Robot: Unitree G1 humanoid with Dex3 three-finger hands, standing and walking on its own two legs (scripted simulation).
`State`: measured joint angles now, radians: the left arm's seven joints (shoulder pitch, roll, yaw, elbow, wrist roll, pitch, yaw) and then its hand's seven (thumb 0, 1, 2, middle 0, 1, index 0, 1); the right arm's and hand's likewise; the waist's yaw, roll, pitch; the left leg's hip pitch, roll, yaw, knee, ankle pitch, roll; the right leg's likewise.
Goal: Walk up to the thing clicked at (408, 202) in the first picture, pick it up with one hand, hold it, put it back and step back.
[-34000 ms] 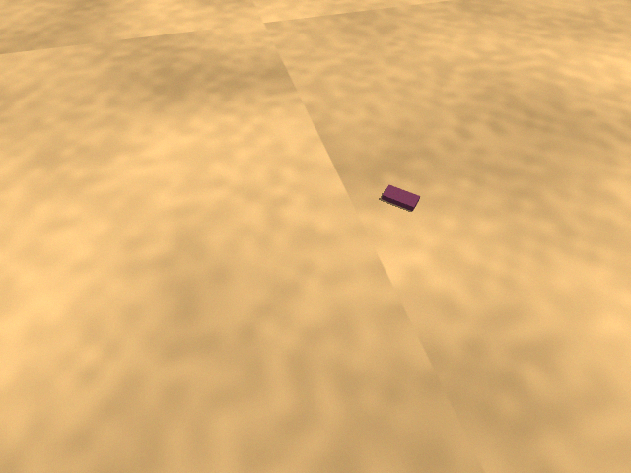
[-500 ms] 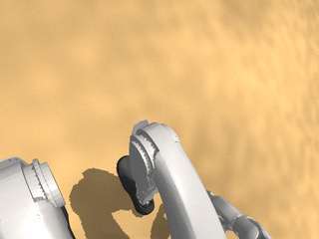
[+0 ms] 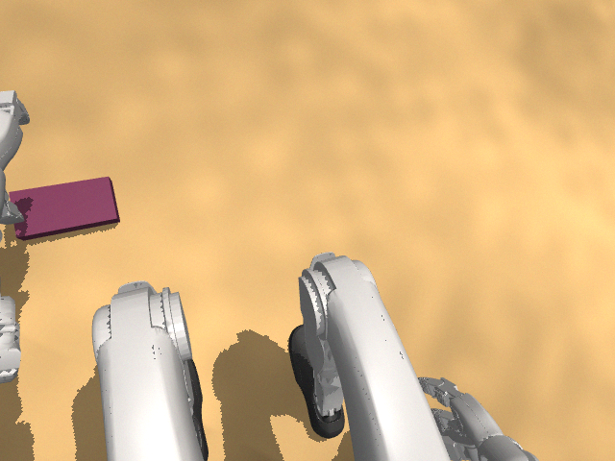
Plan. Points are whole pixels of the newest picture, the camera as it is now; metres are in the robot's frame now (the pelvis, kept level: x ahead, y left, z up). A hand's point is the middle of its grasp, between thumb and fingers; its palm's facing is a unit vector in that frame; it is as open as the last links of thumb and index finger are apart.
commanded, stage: withdraw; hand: left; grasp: from above
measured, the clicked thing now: (67, 207) +0.48 +0.32 -0.34
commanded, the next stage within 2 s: home in 0.24 s
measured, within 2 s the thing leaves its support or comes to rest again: neither
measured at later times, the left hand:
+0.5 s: hand (12, 171) +0.49 +0.34 -0.19, palm faces -0.36 -0.07 -0.93, open 13.2 cm
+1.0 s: hand out of the picture +0.32 +0.30 +0.02, palm faces -0.17 -0.73 -0.66, open 7.6 cm
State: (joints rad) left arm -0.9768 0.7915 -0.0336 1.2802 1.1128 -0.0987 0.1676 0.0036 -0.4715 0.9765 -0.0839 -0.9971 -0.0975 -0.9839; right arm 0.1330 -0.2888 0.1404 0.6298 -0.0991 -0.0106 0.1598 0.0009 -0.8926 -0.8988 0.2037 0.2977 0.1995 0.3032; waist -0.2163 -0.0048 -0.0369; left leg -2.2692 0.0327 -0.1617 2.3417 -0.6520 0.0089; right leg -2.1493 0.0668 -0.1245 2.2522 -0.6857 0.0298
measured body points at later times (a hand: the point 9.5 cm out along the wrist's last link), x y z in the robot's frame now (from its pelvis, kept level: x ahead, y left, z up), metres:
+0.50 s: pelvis +0.00 +0.00 -0.04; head +0.25 +0.09 +0.33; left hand +0.51 +0.34 -0.14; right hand +0.03 -0.25 -0.13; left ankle +0.08 +0.13 -0.32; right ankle +0.10 -0.12 -0.32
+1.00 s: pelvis +0.01 +0.00 +0.13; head +0.18 +0.06 +0.55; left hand +0.32 +0.33 +0.06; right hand +0.22 -0.24 +0.03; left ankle +0.08 +0.13 -0.32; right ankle +0.10 -0.12 -0.32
